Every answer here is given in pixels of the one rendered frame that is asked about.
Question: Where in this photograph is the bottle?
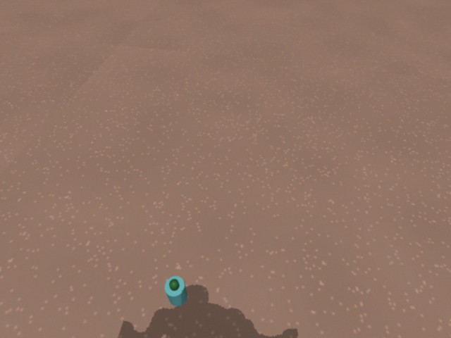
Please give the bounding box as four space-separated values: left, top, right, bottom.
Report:
165 276 187 306

